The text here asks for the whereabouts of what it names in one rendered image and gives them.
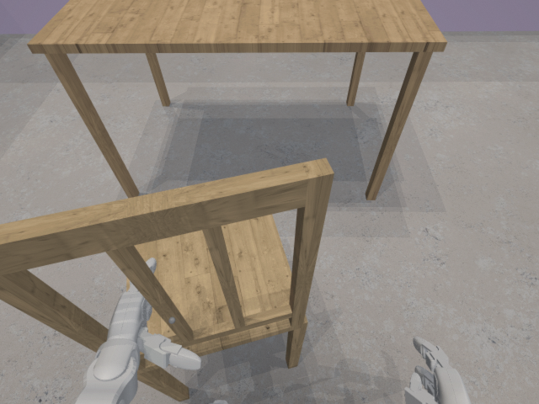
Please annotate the table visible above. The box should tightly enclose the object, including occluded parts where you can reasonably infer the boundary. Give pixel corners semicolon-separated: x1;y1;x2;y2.
27;0;447;200

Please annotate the robot right hand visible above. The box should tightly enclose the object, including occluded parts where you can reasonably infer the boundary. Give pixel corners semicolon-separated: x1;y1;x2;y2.
404;337;471;404

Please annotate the left robot forearm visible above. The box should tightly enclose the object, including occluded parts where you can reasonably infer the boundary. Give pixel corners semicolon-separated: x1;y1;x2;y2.
73;338;140;404

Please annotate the robot left hand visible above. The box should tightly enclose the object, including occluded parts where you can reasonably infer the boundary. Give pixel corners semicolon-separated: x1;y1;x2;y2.
106;258;201;370

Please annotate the chair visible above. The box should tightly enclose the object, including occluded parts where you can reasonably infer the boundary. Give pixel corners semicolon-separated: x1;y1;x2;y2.
0;158;334;401

